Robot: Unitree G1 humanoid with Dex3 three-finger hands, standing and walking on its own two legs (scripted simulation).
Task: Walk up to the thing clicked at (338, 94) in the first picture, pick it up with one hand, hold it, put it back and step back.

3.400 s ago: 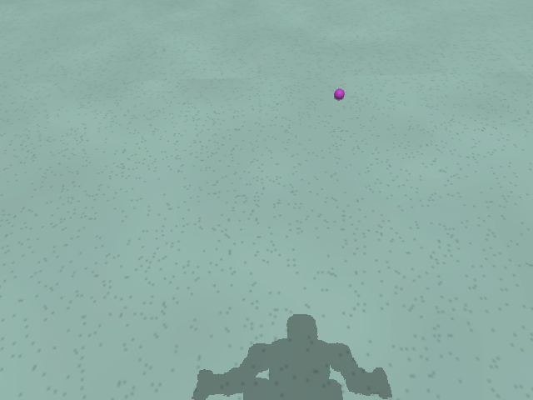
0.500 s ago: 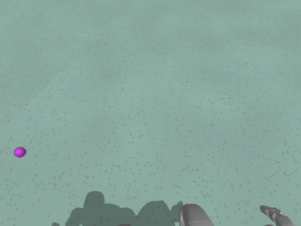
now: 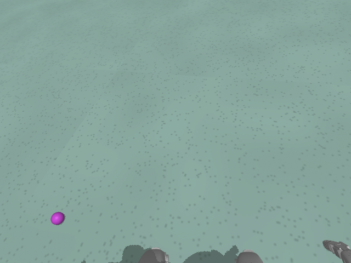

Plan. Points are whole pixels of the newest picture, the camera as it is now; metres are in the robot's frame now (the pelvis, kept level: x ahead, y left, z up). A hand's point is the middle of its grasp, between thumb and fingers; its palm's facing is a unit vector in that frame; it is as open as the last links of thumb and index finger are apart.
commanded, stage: walk up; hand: left
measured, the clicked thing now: (57, 218) +0.46 +0.82 -0.70
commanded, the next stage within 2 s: none
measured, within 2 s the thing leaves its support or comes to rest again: neither
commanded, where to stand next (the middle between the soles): +0.03 +0.79 m, yaw -25 degrees
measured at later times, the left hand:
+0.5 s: hand out of the picture +0.11 +0.50 -0.10, palm faces -0.12 -0.80 -0.59, open 7.3 cm
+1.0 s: hand out of the picture +0.12 +0.72 -0.12, palm faces -0.25 -0.79 -0.56, open 7.4 cm
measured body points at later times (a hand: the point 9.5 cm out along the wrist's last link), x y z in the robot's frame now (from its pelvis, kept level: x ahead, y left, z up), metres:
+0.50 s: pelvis +0.01 +0.21 +0.00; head +0.04 +0.16 +0.44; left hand +0.12 +0.54 -0.06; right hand +0.07 -0.12 -0.13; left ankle +0.04 +0.36 -0.62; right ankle +0.09 +0.07 -0.70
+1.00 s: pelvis -0.02 +0.45 -0.01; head +0.02 +0.40 +0.44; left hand +0.13 +0.76 -0.08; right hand -0.03 +0.12 -0.14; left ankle +0.03 +0.51 -0.68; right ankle +0.03 +0.35 -0.70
